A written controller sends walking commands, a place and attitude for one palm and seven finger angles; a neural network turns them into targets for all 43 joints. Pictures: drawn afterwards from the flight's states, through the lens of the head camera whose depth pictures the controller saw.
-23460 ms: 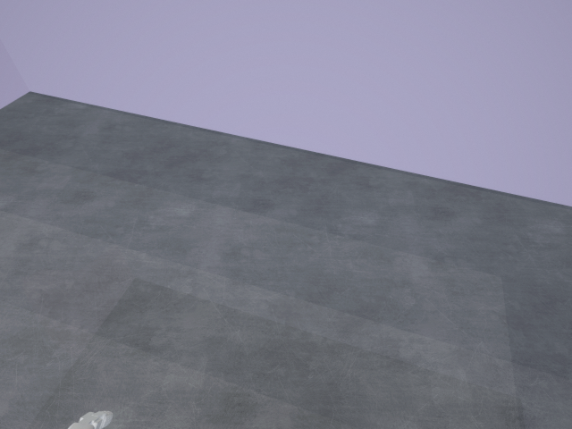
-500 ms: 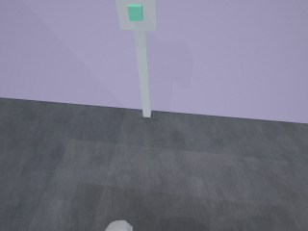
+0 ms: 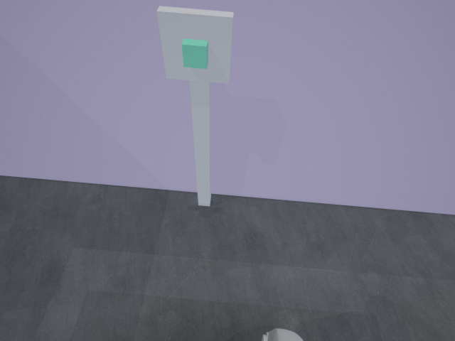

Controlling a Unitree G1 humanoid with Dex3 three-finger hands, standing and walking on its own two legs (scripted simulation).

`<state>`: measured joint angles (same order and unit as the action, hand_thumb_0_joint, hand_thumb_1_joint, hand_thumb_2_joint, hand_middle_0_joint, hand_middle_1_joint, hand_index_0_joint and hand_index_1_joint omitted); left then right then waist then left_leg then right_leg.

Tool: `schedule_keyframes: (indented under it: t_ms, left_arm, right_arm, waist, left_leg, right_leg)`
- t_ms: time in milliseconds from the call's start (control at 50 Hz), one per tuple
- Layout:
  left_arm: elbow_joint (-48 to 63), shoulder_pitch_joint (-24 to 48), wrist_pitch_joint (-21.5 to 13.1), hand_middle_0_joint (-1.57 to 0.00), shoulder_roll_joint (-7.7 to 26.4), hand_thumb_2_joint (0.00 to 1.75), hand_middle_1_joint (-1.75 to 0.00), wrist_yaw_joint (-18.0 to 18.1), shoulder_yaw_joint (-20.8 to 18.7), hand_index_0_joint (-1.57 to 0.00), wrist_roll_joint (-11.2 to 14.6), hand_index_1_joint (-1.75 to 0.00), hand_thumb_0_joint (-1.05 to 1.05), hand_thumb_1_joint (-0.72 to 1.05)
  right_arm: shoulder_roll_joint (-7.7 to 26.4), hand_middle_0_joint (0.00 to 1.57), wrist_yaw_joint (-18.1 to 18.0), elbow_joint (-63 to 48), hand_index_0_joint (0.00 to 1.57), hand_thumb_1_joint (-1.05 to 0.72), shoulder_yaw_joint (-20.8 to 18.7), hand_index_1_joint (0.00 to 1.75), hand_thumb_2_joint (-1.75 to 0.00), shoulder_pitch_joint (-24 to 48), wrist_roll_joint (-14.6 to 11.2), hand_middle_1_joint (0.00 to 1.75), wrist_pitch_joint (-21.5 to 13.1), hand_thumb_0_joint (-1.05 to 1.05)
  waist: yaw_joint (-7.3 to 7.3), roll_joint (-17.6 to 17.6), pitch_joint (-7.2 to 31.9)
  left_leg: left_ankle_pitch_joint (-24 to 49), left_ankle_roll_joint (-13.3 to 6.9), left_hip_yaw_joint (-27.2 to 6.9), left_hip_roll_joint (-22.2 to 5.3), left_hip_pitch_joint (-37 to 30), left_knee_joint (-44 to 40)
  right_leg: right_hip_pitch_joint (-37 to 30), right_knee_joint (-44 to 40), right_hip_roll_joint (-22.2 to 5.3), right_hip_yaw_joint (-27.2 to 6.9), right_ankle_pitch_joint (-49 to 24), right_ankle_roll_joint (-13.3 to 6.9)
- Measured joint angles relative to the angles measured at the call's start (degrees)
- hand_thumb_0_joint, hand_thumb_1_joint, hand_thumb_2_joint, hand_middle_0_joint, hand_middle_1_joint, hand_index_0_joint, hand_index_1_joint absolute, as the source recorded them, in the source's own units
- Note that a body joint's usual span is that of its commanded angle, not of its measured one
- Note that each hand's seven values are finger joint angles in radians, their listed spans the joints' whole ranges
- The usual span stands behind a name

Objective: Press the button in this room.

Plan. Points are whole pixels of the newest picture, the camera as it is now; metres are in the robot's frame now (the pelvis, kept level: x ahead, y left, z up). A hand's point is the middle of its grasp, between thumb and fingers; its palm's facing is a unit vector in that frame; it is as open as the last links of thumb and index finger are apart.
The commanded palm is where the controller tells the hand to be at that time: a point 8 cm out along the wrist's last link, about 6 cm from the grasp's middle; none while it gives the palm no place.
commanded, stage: take the last steps up to it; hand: left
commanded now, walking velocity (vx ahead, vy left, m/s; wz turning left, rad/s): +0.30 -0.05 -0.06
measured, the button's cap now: (195, 53) +0.76 +0.14 +0.09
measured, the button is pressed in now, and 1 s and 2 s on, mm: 0 0 0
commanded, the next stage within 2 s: come to a stop and stand still in 0.48 s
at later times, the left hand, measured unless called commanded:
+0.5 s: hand (170, 312) +0.19 +0.13 -0.16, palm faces +0.04 -0.97 -0.23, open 7.2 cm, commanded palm none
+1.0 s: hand (172, 265) +0.29 +0.14 -0.17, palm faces +0.05 -0.96 -0.26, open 7.4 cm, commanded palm none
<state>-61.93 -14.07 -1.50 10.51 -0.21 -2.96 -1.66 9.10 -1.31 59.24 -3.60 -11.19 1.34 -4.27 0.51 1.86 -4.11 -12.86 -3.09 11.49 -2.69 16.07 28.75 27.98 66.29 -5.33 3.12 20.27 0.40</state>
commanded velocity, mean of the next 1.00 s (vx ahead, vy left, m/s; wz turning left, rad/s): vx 0.04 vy -0.02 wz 0.00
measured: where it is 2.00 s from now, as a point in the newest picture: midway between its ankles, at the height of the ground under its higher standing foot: outside the picture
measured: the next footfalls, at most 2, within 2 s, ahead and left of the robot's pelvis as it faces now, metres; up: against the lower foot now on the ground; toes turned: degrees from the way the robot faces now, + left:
right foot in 0.26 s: +0.18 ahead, -0.16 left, +0.00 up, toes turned -9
left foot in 0.66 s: +0.33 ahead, +0.07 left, +0.00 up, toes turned +10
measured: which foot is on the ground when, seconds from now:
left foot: down 0.00-0.26, up 0.28-0.64, down 0.66-1.00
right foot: up 0.00-0.24, down 0.26-0.68, up 0.70-1.00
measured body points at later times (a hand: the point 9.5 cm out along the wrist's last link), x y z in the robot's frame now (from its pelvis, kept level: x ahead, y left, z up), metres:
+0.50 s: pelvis +0.17 -0.06 +0.01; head +0.19 -0.08 +0.46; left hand +0.19 +0.18 -0.14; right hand +0.20 -0.29 -0.16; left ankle +0.19 +0.08 -0.68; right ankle +0.14 -0.16 -0.74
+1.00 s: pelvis +0.23 -0.06 +0.00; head +0.28 -0.06 +0.44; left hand +0.29 +0.19 -0.15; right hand +0.33 -0.30 -0.15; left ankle +0.29 +0.07 -0.74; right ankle +0.24 -0.20 -0.70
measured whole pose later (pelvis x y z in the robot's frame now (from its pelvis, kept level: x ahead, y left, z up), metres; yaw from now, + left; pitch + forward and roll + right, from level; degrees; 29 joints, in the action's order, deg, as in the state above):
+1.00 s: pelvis +0.23 -0.06 +0.00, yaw +0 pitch -1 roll +0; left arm -57.6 -9.3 2.0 12.4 1.6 -3.5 -1.1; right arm 9.7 -1.3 58.9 -4.0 -4.6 1.5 1.5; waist 0.6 0.0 -6.5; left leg -10.8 0.2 8.4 -5.8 18.3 30.4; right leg 22.9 50.0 -3.2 1.9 25.0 1.8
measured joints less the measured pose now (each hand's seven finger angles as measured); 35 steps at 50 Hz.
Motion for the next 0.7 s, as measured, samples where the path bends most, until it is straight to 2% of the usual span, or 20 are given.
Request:
schedule_keyframes:
  t_ms: [100, 180, 240, 260, 280, 320, 360, 400, 520, 600, 640, 660, 700]
  left_arm:
    - [2.82, 3.74, 0.89, -0.20, 0.74, 0.90, -0.30, -0.62, -0.49, -0.19, -0.12, -0.29, 0.00, 0.91]
    - [3.60, 5.92, 1.08, -0.20, 0.73, 0.90, -0.30, -1.05, -0.24, -0.19, -0.12, -0.29, 0.00, 0.91]
    - [3.72, 6.49, 0.42, -0.20, 0.56, 0.90, -0.30, -1.31, 0.08, -0.19, -0.13, -0.29, 0.00, 0.91]
    - [3.59, 6.55, -0.18, -0.20, 0.38, 0.90, -0.30, -1.24, 0.24, -0.19, -0.14, -0.29, 0.00, 0.91]
    - [3.28, 6.77, -0.87, -0.20, -0.15, 0.90, -0.30, -1.05, 0.41, -0.19, -0.16, -0.29, 0.00, 0.91]
    - [2.96, 6.23, -2.13, -0.20, -1.02, 0.90, -0.30, -0.68, 0.81, -0.19, 0.22, -0.29, 0.00, 0.91]
    - [2.53, 4.92, -2.48, -0.20, -1.78, 0.90, -0.30, -0.13, 0.93, -0.20, 0.49, -0.30, 0.00, 0.91]
    - [2.17, 3.50, -2.66, -0.20, -1.61, 0.90, -0.30, 0.97, 0.10, -0.20, 0.77, -0.30, -0.01, 0.93]
    - [-1.09, -1.32, -2.23, -0.20, -1.03, 0.90, -0.30, 1.02, 1.05, -0.20, 0.28, -0.30, -0.01, 0.94]
    - [-3.28, -4.19, -1.75, -0.20, -1.25, 0.90, -0.30, 0.84, 1.33, -0.20, 0.16, -0.30, 0.00, 0.92]
    - [-4.27, -5.55, -1.27, -0.20, -1.42, 0.90, -0.30, 1.03, 1.46, -0.20, 0.35, -0.30, 0.00, 0.92]
    - [-4.73, -6.12, -0.91, -0.20, -1.46, 0.90, -0.30, 1.20, 1.64, -0.20, 0.47, -0.30, 0.00, 0.91]
    - [-5.58, -5.91, 0.09, -0.20, -1.06, 0.90, -0.30, 1.75, 2.03, -0.20, 0.86, -0.30, 0.00, 0.91]
  right_arm:
    - [1.26, 0.20, 0.48, 2.77, 0.20, -0.95, -0.06, 0.30, -0.90, -5.66, 0.40, 0.30, 1.11, -0.02]
    - [1.11, 0.20, 0.86, 4.45, 0.20, -0.93, -0.16, 0.30, -0.90, -8.94, 0.65, 0.30, 1.94, -0.01]
    - [0.64, 0.20, 0.98, 5.52, 0.20, -0.92, -0.08, 0.30, -0.90, -10.95, 0.66, 0.30, 2.49, -0.01]
    - [0.56, 0.20, 1.08, 5.88, 0.20, -0.92, 0.00, 0.30, -0.90, -11.54, 0.50, 0.30, 2.63, 0.00]
    - [0.63, 0.20, 1.15, 6.34, 0.20, -0.92, 0.11, 0.30, -0.90, -11.53, 0.27, 0.30, 2.90, 0.00]
    - [0.44, 0.20, 1.29, 6.83, 0.20, -0.91, 0.49, 0.30, -0.90, -10.82, -0.07, 0.30, 3.94, 0.00]
    - [0.22, 0.20, 1.37, 6.62, 0.19, -0.91, 0.47, 0.30, -0.90, -9.34, -0.12, 0.30, 4.42, 0.00]
    - [0.12, 0.20, 1.46, 5.65, 0.19, -0.91, 0.34, 0.30, -0.90, -7.52, 0.03, 0.30, 4.42, 0.00]
    - [1.33, 0.20, 1.54, 2.27, 0.19, -0.93, -0.09, 0.30, -0.90, -1.18, 0.15, 0.30, 4.12, 0.01]
    - [2.15, 0.20, 1.99, 0.92, 0.19, -0.94, 0.23, 0.30, -0.90, 1.78, -0.06, 0.30, 3.51, 0.01]
    - [2.29, 0.20, 1.81, 0.59, 0.19, -0.93, 0.78, 0.30, -0.90, 2.74, -0.06, 0.30, 2.87, 0.01]
    - [2.21, 0.20, 1.58, 0.57, 0.19, -0.93, 1.04, 0.30, -0.90, 3.14, -0.02, 0.30, 2.38, 0.00]
    - [1.00, 0.20, 0.89, 0.89, 0.19, -0.92, 1.71, 0.30, -0.90, 4.35, -0.22, 0.30, 1.92, 0.00]
  waist:
    - [-1.31, -0.69, 1.32]
    - [-2.90, -1.59, 1.58]
    - [-3.58, -2.10, 1.92]
    - [-3.52, -2.57, 1.96]
    - [-3.53, -3.63, 1.63]
    - [-3.09, -4.10, 1.47]
    - [-2.34, -3.86, 1.50]
    - [-1.70, -3.84, 1.67]
    - [-0.75, -3.64, 1.69]
    - [0.59, -2.68, 1.12]
    - [1.21, -2.21, 0.88]
    - [1.48, -1.83, 0.80]
    - [2.10, 0.60, 0.06]
  left_leg:
    - [-0.46, 1.00, 0.15, 0.41, -4.84, -4.58]
    - [-2.71, 2.60, -0.04, -0.34, -7.50, -4.72]
    - [-6.14, 4.47, -0.05, -1.51, -8.60, -1.90]
    - [-8.02, 5.14, -0.28, -2.35, -8.38, 0.52]
    - [-9.62, 4.93, -1.19, -3.52, -7.08, 4.98]
    - [-14.52, 4.38, -4.40, -3.29, -2.18, 17.92]
    - [-14.02, 4.06, -6.15, -2.71, 3.01, 28.18]
    - [-11.19, 4.29, -6.59, -3.07, 7.07, 31.41]
    - [-4.59, 5.13, -5.91, -3.92, 11.78, 21.88]
    - [-2.43, 4.61, -5.09, -3.34, 9.38, 11.88]
    - [2.69, 4.43, -4.67, -2.76, 6.14, 5.43]
    - [5.23, 3.44, -4.35, -2.56, 4.58, 3.57]
    - [1.06, 1.68, -3.04, -1.44, 3.51, 5.06]
  right_leg:
    - [1.97, -12.87, -1.92, 0.60, -4.68, 0.82]
    - [-1.55, -23.97, -1.64, 1.79, -4.61, 0.99]
    - [-6.81, -32.64, -0.38, 3.50, -6.48, 0.62]
    - [-8.41, -34.70, 0.33, 4.04, -8.21, -0.55]
    - [-8.84, -33.77, 1.16, 4.74, -7.78, -1.43]
    - [-10.17, -32.90, 1.75, 5.49, -5.27, -2.22]
    - [-12.62, -35.04, 2.05, 5.80, -4.51, -2.39]
    - [-15.14, -38.17, 2.48, 6.26, -5.11, -2.17]
    - [-20.82, -43.70, 3.26, 7.33, -4.68, -1.85]
    - [-23.56, -43.54, 3.47, 7.65, -2.12, -0.76]
    - [-24.41, -41.55, 3.46, 7.66, 0.24, 0.11]
    - [-24.21, -39.36, 3.23, 7.40, 1.92, 0.60]
    - [-22.68, -33.57, 1.65, 5.40, 5.03, 1.19]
